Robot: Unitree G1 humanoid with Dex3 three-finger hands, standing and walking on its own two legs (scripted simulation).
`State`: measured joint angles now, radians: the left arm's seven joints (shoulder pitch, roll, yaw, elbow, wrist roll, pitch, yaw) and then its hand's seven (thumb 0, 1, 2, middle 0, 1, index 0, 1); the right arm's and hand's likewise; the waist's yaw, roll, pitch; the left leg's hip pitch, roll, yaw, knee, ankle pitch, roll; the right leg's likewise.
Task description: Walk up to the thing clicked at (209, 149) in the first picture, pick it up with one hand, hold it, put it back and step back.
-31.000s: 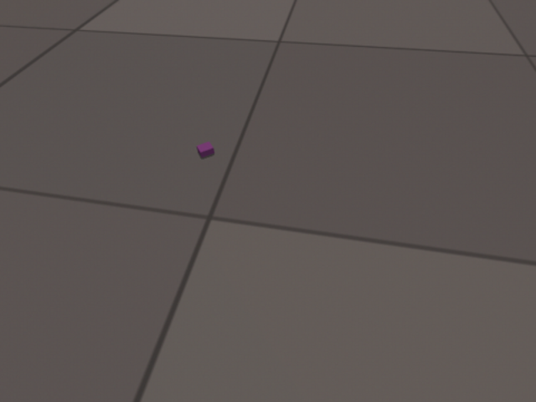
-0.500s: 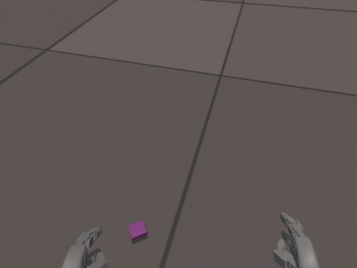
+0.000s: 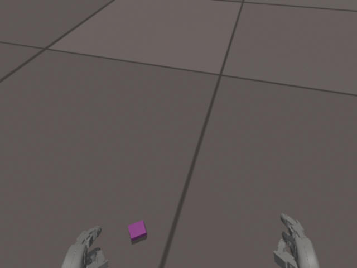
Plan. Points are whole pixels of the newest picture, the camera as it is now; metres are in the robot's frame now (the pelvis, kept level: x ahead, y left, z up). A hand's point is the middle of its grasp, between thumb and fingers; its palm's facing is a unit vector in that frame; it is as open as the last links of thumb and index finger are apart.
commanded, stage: home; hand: left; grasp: from above
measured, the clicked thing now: (137, 230) +0.44 +0.24 -0.69
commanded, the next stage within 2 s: stand in 0.42 s
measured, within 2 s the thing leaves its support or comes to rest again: neither
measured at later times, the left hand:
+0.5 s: hand out of the picture +0.16 +0.18 -0.04, palm faces +0.04 -0.98 -0.21, open 7.4 cm
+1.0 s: hand out of the picture +0.05 +0.25 -0.11, palm faces +0.04 -0.94 -0.33, open 7.4 cm
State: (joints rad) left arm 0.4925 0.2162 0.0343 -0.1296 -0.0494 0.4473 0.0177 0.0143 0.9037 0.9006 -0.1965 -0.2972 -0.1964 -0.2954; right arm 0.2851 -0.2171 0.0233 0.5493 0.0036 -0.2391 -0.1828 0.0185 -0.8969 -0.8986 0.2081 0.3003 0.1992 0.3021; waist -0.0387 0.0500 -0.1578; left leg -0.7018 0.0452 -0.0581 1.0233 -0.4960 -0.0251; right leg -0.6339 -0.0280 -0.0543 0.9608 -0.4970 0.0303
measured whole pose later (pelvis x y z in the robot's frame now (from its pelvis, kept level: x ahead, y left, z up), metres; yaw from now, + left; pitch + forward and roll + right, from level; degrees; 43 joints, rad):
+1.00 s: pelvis -0.01 +0.01 +0.04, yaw +0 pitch -2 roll +0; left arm 0.23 0.29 0.05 0.90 0.04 0.03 0.03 0.01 0.90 0.90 -0.20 -0.30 -0.20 -0.30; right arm 0.20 -0.29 -0.05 0.97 -0.05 -0.01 -0.02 0.01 -0.90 -0.90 0.21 0.30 0.20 0.30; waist 0.02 0.00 0.06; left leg -0.30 0.00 -0.01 0.66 -0.33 0.00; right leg -0.26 -0.07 -0.02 0.64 -0.34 0.05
